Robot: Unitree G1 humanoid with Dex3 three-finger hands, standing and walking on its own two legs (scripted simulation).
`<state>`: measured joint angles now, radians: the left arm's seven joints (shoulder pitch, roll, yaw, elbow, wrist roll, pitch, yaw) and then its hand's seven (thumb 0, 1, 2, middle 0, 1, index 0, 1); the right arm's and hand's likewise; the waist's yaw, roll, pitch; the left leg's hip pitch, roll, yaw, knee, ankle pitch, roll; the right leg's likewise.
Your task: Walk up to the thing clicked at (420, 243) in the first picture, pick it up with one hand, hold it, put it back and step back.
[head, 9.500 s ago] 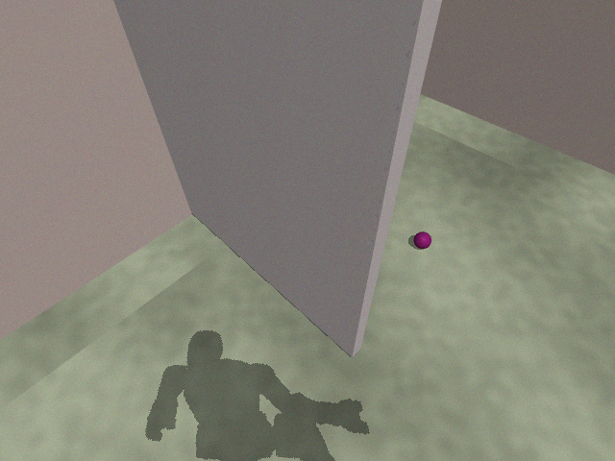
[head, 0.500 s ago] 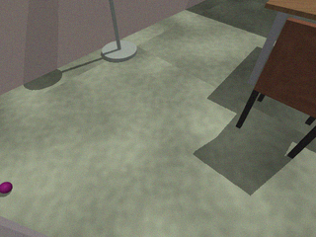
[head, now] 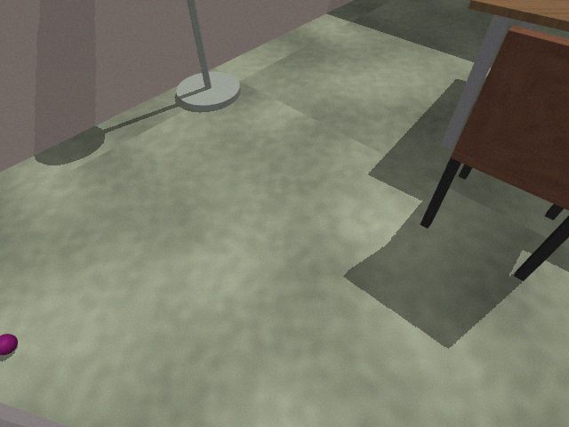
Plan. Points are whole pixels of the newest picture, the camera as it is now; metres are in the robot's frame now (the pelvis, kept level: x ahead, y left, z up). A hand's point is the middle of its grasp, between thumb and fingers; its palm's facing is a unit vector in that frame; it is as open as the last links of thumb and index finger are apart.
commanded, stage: stand
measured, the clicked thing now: (5, 344) +0.51 +1.02 -0.75
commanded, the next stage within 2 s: walk up in 1.80 s
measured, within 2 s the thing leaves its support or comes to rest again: neither
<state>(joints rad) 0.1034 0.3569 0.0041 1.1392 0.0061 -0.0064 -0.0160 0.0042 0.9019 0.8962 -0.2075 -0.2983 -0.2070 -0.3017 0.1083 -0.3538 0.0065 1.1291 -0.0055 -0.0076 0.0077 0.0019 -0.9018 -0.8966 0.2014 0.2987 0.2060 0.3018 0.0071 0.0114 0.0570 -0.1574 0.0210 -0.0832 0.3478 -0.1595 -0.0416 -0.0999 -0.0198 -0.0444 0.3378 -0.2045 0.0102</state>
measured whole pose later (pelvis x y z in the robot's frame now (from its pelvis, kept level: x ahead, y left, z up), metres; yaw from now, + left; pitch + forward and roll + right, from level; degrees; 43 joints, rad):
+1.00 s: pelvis +0.00 +0.00 +0.00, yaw +0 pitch -2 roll +0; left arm 0.13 0.36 0.00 1.13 0.01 0.00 -0.01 0.00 0.90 0.90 -0.21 -0.30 -0.21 -0.30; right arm 0.12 -0.35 0.01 1.13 -0.01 -0.01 0.00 0.00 -0.90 -0.90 0.20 0.30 0.21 0.30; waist 0.01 0.00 0.05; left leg -0.15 0.02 -0.08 0.34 -0.16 -0.04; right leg -0.09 -0.03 -0.04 0.33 -0.21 0.02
